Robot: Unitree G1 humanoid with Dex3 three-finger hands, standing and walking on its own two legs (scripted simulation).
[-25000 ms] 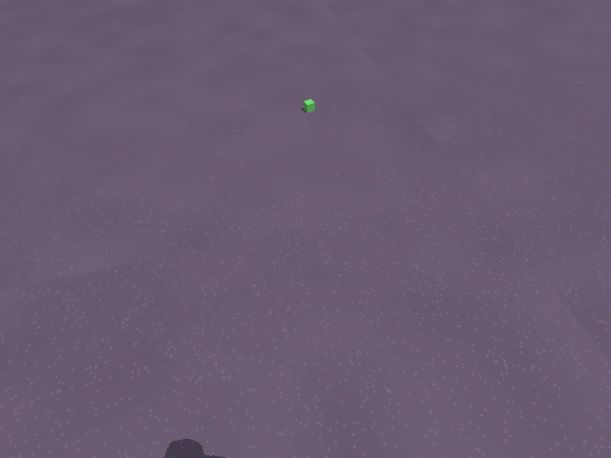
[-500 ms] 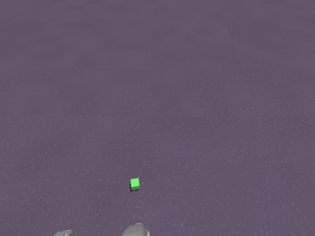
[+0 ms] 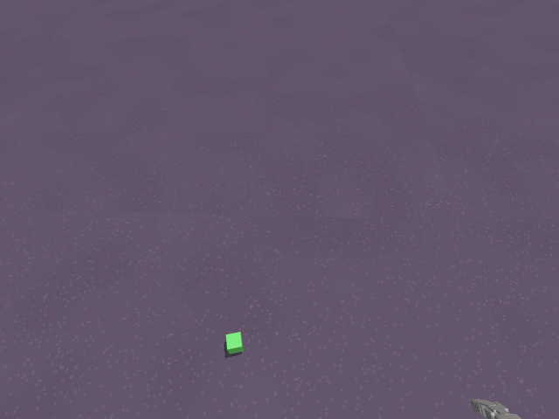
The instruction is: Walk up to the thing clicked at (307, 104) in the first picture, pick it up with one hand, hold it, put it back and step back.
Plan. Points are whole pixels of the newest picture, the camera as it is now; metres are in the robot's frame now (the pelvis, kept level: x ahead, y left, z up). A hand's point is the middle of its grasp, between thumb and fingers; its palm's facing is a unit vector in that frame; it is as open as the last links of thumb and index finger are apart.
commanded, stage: walk up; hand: left
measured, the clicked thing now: (234, 342) +0.45 +0.23 -0.74
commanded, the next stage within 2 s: none
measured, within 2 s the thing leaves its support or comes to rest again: neither
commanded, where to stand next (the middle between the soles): +0.06 -0.01 m, yaw +0 degrees
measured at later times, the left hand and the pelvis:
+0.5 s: hand out of the picture +0.09 +0.25 -0.15, palm faces -0.02 -0.95 -0.31, open 7.4 cm; pelvis +0.00 +0.00 +0.01, yaw +0 degrees
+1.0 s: hand out of the picture +0.07 +0.26 -0.15, palm faces +0.02 -0.95 -0.33, open 7.4 cm; pelvis +0.00 +0.00 +0.01, yaw +1 degrees
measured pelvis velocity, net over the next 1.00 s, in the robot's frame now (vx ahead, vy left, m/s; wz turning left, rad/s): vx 0.00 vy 0.00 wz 0.02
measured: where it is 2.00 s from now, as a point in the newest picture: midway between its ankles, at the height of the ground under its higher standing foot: outside the picture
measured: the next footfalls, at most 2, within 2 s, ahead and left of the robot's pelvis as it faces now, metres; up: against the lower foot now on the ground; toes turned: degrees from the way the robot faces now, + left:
left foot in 1.62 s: -0.03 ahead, +0.13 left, +0.00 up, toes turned +7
right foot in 1.92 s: +0.10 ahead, -0.13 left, +0.00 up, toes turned +5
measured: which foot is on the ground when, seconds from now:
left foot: down 0.00-1.00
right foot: down 0.00-1.00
